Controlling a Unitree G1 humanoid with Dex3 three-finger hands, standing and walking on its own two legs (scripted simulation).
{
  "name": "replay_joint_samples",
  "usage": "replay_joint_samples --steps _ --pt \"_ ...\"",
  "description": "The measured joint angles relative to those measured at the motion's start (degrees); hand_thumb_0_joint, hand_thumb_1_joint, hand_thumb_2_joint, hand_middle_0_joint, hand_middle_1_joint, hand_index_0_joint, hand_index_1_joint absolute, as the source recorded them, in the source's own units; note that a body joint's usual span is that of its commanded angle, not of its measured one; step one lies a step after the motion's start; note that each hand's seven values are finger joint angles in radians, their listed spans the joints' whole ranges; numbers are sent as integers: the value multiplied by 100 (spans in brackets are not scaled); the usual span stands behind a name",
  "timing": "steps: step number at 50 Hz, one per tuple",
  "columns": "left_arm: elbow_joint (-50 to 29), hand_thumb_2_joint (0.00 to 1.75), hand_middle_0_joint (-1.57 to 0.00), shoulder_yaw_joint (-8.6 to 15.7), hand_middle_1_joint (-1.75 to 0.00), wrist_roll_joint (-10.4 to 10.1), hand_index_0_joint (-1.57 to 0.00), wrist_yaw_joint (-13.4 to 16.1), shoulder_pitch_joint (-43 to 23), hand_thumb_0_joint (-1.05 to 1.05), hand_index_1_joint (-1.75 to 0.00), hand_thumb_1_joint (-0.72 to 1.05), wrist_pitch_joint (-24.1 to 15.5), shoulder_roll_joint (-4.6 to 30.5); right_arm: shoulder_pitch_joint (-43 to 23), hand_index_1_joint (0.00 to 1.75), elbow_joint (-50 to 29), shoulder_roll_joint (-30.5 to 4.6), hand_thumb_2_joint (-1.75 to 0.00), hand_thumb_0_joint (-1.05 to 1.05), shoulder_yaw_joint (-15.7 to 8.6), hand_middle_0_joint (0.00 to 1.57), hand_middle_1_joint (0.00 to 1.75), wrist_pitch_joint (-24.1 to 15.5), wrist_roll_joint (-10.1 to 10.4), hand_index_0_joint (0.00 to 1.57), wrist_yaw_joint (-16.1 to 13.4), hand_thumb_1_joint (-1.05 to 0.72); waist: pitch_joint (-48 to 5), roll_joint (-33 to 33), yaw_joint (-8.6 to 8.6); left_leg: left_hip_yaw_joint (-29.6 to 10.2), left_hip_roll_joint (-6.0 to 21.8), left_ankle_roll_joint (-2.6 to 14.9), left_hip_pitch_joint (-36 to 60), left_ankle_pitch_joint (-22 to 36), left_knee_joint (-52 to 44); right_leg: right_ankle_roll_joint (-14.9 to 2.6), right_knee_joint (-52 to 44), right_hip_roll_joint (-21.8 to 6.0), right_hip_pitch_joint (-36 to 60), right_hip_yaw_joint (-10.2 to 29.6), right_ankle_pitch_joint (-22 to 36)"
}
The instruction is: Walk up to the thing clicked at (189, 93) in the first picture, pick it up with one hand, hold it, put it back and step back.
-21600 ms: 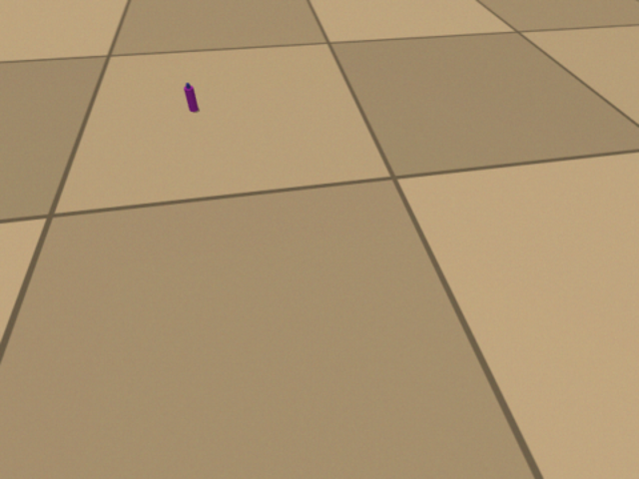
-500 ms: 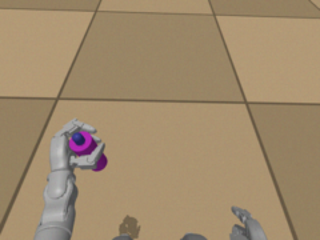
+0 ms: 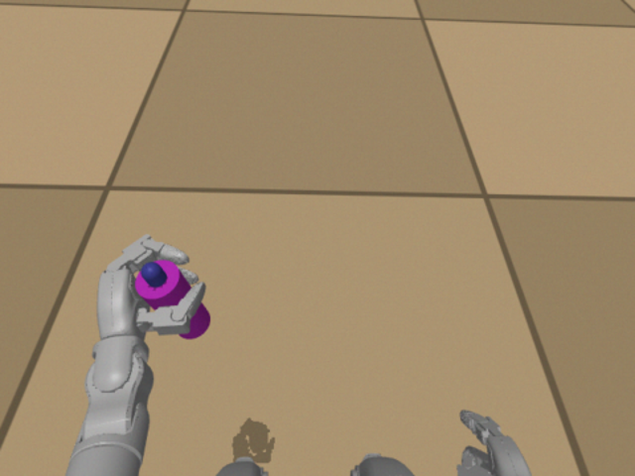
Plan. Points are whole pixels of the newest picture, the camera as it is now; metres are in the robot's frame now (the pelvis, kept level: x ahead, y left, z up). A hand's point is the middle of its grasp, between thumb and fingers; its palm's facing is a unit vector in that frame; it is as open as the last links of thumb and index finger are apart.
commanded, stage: crouch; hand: left
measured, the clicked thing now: (173, 298) +0.33 +0.18 +0.01
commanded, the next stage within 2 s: lower in 1.66 s
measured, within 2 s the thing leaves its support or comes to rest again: neither
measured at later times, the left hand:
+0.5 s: hand (193, 337) +0.36 +0.20 -0.19, palm faces +0.21 -0.98 -0.03, open 7.2 cm
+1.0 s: hand (206, 365) +0.38 +0.22 -0.40, palm faces +0.23 -0.97 -0.03, open 7.2 cm
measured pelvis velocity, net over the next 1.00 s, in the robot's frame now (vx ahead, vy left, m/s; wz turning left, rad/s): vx -0.09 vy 0.00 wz -0.07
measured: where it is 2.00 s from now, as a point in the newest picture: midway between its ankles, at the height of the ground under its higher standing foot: outside the picture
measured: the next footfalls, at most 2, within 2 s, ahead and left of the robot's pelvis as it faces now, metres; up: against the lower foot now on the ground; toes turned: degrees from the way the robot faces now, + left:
none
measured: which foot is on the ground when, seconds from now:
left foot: down 0.00-1.00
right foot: down 0.00-1.00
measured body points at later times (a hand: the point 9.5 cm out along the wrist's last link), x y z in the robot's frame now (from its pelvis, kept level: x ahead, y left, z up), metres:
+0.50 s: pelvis -0.04 +0.00 -0.17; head +0.12 +0.02 +0.25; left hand +0.34 +0.25 -0.19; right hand +0.08 -0.26 -0.30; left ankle +0.01 +0.13 -0.70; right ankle +0.01 -0.13 -0.70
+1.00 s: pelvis -0.09 +0.00 -0.35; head +0.12 +0.04 +0.04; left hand +0.36 +0.27 -0.40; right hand +0.01 -0.27 -0.48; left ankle +0.01 +0.13 -0.70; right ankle +0.01 -0.13 -0.70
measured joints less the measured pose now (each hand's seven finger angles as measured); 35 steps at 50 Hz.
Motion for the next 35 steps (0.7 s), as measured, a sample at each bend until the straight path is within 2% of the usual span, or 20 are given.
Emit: replay_joint_samples --steps 8,14,18,30,35 --pt "875 117 -84 276 -116 61 -90 -42 -422 -3 -120 -12 -679 53 -102 30 -10 -54 -90 1 -74 20 30 -96 -120 20 163 -90 -130 -77 -60 -38 11 -10 -1159 -250 877 -23 897 -2 -1165 2 -261" --pt "1604 116 -84 501 -116 51 -91 -141 -904 -3 -120 -12 -1406 203 -140 30 -5 -171 -90 1 -84 20 30 -165 -217 20 281 -90 -516 -87 -142 -124 27 -36 -2792 -688 2223 -28 2234 -3 -2783 -19 -706" --pt "1961 117 -85 692 -116 68 -91 -194 -1210 -3 -120 -12 -1729 307 -218 30 36 -221 -90 1 -66 20 30 -149 -268 20 334 -90 -756 -72 -191 -184 47 -45 -3897 -1024 3219 -30 3205 11 -3876 -27 -1027" --pt "2586 117 -85 1253 -115 58 -91 -437 -1976 -3 -119 -12 -2035 682 -580 30 172 -182 -90 1 51 20 30 -11 -405 20 461 -90 -944 -31 -235 -294 29 -17 -6381 -1530 5414 -31 5378 5 -6350 -5 -1517" --pt "3005 117 -85 1454 -115 135 -91 -526 -2361 -3 -119 -12 -2118 867 -673 30 199 -173 -91 1 136 20 30 -12 -473 20 499 -91 -892 -73 -303 -360 0 -30 -7177 -1582 6128 -41 6084 -7 -7129 -19 -1575"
